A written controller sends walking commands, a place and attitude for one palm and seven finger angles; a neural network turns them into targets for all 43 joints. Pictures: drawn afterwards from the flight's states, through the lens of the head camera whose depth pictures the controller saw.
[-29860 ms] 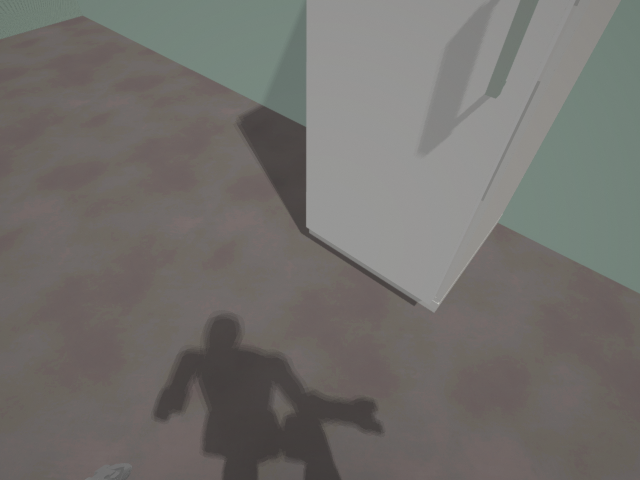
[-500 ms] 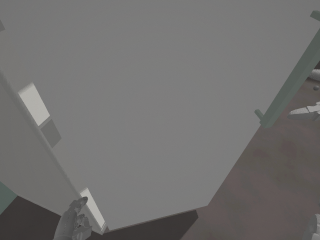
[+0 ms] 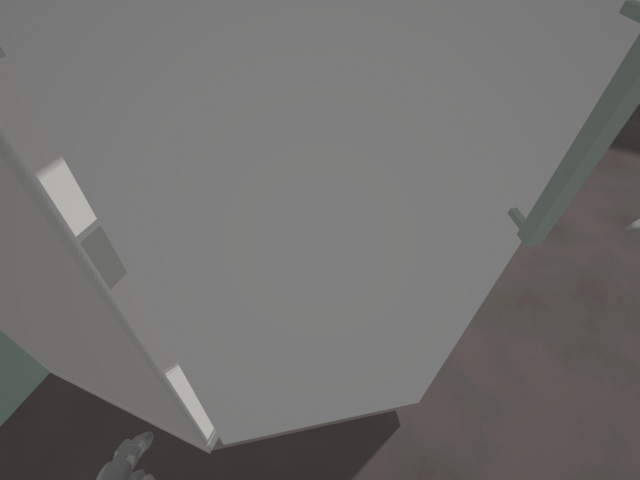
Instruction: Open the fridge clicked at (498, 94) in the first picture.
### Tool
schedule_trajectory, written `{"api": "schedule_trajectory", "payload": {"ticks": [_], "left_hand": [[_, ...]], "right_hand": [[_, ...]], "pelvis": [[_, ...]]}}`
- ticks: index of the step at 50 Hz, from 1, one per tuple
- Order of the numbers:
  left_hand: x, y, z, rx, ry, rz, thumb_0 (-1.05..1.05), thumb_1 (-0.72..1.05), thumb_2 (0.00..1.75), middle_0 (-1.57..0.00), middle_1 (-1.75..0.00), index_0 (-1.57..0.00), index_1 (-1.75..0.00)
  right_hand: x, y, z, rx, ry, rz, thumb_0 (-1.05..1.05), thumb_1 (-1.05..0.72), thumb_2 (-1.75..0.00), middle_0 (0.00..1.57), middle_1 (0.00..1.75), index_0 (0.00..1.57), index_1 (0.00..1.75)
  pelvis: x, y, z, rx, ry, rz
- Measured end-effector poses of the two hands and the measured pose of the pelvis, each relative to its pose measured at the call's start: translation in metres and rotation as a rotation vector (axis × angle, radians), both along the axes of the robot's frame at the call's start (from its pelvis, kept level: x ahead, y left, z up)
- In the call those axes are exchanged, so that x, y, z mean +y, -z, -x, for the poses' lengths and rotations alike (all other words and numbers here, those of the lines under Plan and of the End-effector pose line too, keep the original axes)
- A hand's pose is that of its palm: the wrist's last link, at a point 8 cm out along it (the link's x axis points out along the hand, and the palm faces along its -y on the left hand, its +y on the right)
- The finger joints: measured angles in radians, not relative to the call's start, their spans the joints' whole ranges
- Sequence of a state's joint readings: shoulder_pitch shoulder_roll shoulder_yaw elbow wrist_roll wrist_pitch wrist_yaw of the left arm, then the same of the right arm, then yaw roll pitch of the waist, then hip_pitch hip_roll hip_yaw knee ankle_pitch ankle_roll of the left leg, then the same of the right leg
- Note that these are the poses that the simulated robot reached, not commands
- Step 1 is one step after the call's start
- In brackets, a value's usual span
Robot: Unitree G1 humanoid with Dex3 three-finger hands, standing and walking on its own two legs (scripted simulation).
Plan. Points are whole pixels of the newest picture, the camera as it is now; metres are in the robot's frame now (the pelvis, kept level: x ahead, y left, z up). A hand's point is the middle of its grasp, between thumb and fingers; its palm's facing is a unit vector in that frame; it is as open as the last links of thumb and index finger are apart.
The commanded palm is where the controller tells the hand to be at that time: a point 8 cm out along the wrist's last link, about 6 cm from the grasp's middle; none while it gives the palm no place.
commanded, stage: slip the hand off the handle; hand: right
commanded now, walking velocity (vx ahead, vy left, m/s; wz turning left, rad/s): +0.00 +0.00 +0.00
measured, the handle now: (572, 144) +0.44 -0.23 +0.24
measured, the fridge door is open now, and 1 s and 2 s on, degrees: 55 55 55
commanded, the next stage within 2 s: draw the hand back to the body in 0.62 s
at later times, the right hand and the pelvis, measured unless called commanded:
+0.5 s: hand out of the picture +0.29 -0.31 +0.25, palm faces +0.30 +0.94 -0.18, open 14.7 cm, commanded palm +0.24 -0.34 +0.26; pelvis +0.00 -0.01 +0.00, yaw -2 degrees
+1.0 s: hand out of the picture +0.25 -0.30 +0.23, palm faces +0.18 +0.98 -0.10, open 14.7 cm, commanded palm +0.20 -0.33 +0.24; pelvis -0.01 +0.00 +0.00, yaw -3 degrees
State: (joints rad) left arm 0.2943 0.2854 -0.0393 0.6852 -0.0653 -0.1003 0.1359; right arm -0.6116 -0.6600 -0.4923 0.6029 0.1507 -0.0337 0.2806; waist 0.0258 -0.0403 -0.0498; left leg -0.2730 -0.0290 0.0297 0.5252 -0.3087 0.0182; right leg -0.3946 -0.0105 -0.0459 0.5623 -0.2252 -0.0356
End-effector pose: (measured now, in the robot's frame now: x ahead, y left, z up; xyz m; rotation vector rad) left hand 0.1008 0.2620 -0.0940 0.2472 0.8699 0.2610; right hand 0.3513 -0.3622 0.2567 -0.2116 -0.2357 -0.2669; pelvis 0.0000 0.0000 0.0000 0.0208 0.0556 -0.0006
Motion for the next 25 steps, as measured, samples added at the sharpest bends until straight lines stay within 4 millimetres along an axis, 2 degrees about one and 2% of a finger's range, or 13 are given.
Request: {"api": "schedule_trajectory", "payload": {"ticks": [4,8,17,25], "left_hand": [[-0.01,-0.001,-0.002,-0.02,0.004,0.018,0.01,0.91,0.9,-0.21,-0.3,-0.2,-0.3],[-0.021,-0.004,-0.015,-0.063,0.022,0.035,0.01,0.91,0.9,-0.21,-0.3,-0.2,-0.3],[-0.047,-0.025,-0.069,-0.209,0.135,0.042,0.01,0.91,0.9,-0.21,-0.3,-0.2,-0.3],[-0.066,-0.044,-0.107,-0.313,0.226,0.05,0.01,0.91,0.9,-0.21,-0.3,-0.21,-0.3]], "right_hand": [[0.005,-0.001,0.01,-0.033,-0.029,0.023,-0.01,0.55,-0.2,0.26,1.15,0.25,1.15],[0.009,0.001,0.028,-0.057,-0.042,0.014,-0.01,0.55,-0.2,0.26,1.15,0.25,1.15],[-0.001,0.006,0.076,-0.059,0.032,0.01,-0.01,0.56,-0.2,0.26,1.15,0.25,1.15],[0.009,0.004,0.096,-0.059,0.011,0.02,-0.01,0.56,-0.2,0.26,1.15,0.25,1.15]], "pelvis": [[-0.006,-0.001,-0.001,-0.01,-0.008,0.001],[-0.011,-0.002,-0.003,-0.026,-0.013,0.003],[-0.014,-0.002,0.0,-0.058,0.012,0.004],[-0.012,-0.002,0.004,-0.082,0.038,0.005]]}}
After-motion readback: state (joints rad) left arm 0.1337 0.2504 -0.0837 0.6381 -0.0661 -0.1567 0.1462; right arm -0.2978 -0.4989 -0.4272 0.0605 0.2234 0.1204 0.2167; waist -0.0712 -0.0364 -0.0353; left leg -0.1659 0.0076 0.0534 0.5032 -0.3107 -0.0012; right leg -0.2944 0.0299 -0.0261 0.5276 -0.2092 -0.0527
